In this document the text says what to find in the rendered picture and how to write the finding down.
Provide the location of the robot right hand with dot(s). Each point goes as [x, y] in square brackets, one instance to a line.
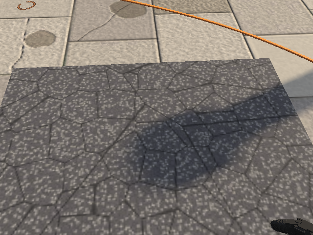
[297, 226]

